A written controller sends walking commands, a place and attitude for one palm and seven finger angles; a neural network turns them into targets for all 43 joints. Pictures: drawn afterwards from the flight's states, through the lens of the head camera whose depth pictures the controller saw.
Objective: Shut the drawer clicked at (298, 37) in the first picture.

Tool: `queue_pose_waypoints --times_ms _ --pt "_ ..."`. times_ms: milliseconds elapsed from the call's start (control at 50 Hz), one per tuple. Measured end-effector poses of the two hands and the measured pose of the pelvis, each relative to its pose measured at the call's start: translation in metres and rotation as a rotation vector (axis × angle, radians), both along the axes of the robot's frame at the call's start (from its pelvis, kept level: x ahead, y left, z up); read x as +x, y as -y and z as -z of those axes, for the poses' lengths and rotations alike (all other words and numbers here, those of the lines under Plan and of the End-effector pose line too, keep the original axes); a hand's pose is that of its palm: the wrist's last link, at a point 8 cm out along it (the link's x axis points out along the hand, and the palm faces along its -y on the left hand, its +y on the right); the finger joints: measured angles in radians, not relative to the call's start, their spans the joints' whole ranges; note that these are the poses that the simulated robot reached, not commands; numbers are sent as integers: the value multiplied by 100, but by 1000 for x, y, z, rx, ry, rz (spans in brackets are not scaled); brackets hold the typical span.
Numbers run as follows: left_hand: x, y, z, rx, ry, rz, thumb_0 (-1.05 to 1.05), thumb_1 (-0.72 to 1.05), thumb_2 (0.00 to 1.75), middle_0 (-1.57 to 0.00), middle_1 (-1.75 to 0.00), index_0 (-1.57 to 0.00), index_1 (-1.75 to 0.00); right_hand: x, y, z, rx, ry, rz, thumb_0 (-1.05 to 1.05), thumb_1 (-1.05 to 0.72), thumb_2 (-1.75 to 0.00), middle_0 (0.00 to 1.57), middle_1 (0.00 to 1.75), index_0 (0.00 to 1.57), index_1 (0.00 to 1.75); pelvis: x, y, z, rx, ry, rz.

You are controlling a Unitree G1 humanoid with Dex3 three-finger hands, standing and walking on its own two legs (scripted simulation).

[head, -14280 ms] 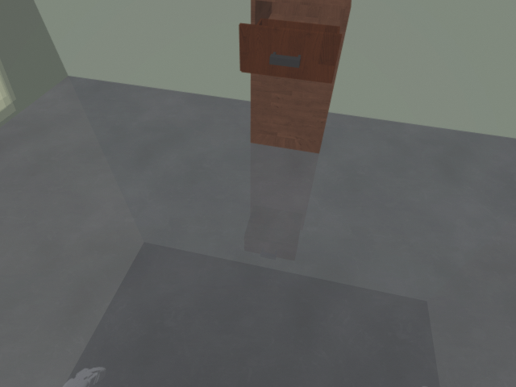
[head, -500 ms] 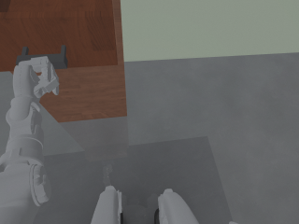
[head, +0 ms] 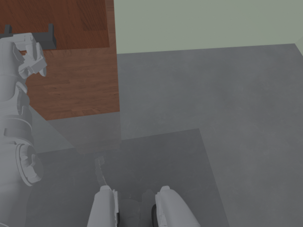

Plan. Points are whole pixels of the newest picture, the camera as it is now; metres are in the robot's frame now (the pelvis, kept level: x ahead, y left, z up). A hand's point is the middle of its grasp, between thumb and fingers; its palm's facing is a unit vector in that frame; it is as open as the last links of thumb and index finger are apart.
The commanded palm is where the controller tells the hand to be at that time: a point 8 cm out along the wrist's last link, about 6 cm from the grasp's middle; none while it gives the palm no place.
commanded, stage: push the drawer shut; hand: left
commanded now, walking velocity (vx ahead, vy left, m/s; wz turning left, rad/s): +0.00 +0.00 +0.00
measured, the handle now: (29, 34) +0.59 +0.27 +0.06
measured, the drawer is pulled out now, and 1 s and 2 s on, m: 0.05 0.00 0.00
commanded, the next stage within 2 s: pull the fist back off the drawer in 0.76 s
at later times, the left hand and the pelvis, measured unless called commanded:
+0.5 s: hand (40, 41) +0.57 +0.24 +0.06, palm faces +0.11 -0.99 -0.03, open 3.2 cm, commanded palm +0.57 +0.26 +0.06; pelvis -0.01 +0.00 -0.01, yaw -2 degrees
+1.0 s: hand (33, 40) +0.57 +0.26 +0.06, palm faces +0.09 -0.99 -0.04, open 3.2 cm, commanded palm +0.60 +0.25 +0.06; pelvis -0.03 +0.01 -0.03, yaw -2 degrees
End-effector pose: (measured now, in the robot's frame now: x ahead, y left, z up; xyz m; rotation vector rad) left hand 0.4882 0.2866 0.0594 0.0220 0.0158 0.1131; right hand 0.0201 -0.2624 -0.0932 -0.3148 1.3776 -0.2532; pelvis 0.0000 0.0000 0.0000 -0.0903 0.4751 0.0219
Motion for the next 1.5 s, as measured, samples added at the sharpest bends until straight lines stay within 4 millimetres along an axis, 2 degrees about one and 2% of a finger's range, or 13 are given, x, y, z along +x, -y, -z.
queue_pose_waypoints --times_ms 400,580,840,1140,1320,1500 --pt "48 -3 -4 0 -6 -10 4 79 89 -140 -160 -140 -160 -51 -10 -1 -16 -132 52 0 -90 -90 20 30 21 30 -6 -5 12 -25 -58 6" --pt "52 -13 -3 3 -19 1 2 69 89 -140 -160 -140 -160 -66 -15 -1 -12 -173 60 0 -90 -90 20 30 21 30 -9 -4 15 -34 -70 6" --pt "57 -26 -1 13 -1 16 1 56 86 -140 -160 -140 -160 -72 -14 3 -70 -144 33 0 -90 -90 20 30 21 30 -24 -6 30 -60 -95 -2" --pt "57 -26 -2 8 -29 11 -1 55 85 -140 -160 -140 -160 -85 -32 2 -50 -148 21 0 -90 -90 21 30 21 30 -32 -14 29 -69 -98 -10" --pt "52 -16 -2 -7 -27 -5 1 66 87 -140 -160 -140 -160 -85 -36 -2 -8 -158 34 0 -90 -90 21 30 21 30 -27 -14 20 -60 -85 -8" --pt "45 -6 -3 1 -30 -16 1 80 88 -140 -160 -140 -160 -63 -28 -7 21 -121 48 0 -90 -90 20 30 21 30 -10 -11 7 -38 -62 9"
